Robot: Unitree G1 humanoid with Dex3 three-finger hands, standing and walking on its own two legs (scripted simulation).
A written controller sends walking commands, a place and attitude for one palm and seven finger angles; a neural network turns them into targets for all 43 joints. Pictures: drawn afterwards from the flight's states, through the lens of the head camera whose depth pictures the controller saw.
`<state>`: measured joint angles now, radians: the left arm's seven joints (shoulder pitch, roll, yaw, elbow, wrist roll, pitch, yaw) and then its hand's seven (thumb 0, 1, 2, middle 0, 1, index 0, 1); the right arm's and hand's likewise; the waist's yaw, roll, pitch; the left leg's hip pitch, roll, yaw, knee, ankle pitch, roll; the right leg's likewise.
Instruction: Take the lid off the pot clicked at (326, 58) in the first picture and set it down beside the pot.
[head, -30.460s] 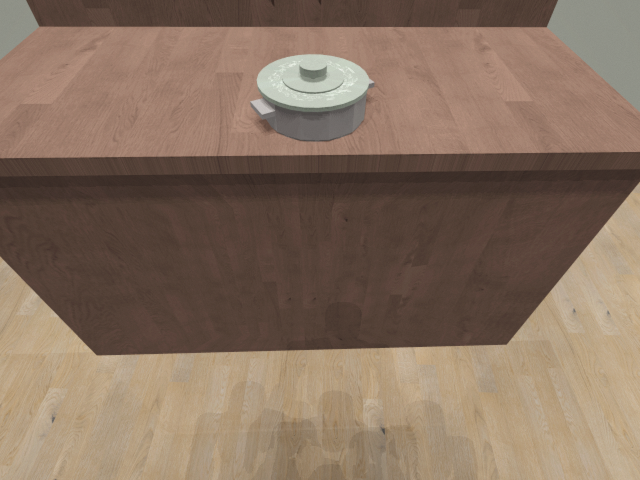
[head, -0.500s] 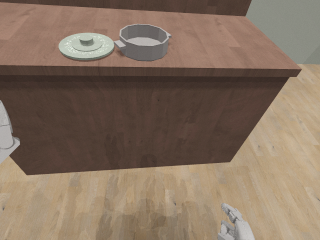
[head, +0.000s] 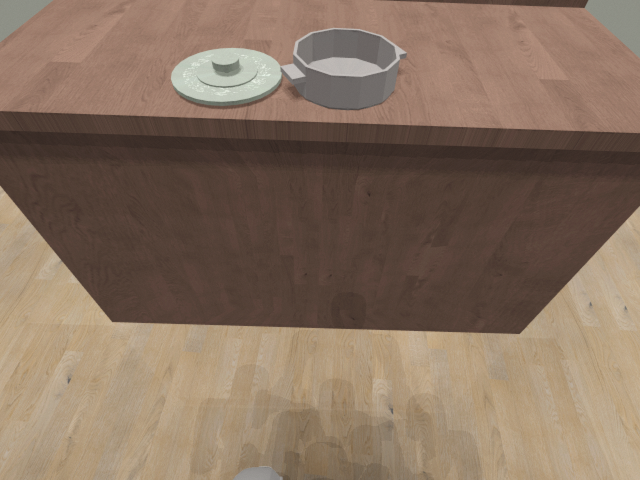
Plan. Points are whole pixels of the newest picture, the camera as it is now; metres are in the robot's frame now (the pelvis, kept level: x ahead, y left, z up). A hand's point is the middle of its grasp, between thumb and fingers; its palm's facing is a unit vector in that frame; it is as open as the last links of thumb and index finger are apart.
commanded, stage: let the arm hang, fingers relaxed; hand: left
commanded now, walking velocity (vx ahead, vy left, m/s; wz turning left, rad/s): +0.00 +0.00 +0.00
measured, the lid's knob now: (225, 62) +0.79 +0.19 +0.12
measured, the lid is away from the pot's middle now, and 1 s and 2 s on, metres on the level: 0.23 0.23 0.23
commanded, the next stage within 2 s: look to check the result in 0.80 s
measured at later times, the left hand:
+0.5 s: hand out of the picture +0.12 +0.18 -0.14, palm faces -0.07 -0.97 -0.21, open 7.3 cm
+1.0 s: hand out of the picture +0.06 +0.17 -0.15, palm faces -0.06 -0.98 -0.20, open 7.3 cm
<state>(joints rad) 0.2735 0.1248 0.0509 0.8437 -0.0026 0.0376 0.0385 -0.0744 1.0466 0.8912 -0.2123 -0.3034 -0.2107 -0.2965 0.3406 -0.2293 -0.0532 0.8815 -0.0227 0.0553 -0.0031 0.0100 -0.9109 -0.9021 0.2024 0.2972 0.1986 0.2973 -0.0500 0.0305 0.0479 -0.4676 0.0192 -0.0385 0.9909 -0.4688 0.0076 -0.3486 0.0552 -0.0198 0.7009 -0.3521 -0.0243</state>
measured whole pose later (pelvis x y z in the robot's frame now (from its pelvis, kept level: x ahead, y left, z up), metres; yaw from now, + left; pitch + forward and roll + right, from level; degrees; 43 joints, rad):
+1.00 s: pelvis +0.03 +0.00 +0.03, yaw -4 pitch -1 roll +0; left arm 0.20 0.16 0.01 1.18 0.00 0.00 0.04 0.00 0.91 0.89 -0.20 -0.30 -0.20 -0.30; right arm 0.28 -0.13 -0.04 1.11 -0.01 0.01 -0.03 0.00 -0.91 -0.90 0.20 0.30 0.20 0.30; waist -0.02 0.00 0.08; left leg -0.12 0.01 0.07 0.41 -0.27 0.02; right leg -0.11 0.04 0.04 0.38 -0.25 -0.01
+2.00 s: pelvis +0.02 +0.02 +0.03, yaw -3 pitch -1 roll +0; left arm 0.18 0.17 0.01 1.17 0.01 0.00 0.04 0.00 0.92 0.89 -0.20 -0.30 -0.20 -0.30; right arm 0.26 -0.13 -0.03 1.11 -0.01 0.01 -0.04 0.01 -0.91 -0.90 0.20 0.30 0.20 0.30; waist -0.02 -0.01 0.08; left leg -0.13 -0.01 0.07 0.40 -0.25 0.04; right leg -0.13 0.01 0.04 0.38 -0.23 0.01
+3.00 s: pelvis +0.02 +0.01 +0.03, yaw -4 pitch -1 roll +0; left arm 0.18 0.17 0.00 1.17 0.01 -0.01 0.04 0.00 0.92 0.89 -0.20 -0.30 -0.20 -0.30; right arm 0.25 -0.13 -0.03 1.12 -0.01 0.01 -0.03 0.00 -0.91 -0.90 0.20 0.30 0.20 0.30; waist -0.02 0.00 0.08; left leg -0.14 0.00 0.07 0.40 -0.24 0.03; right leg -0.13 0.02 0.04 0.38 -0.22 0.00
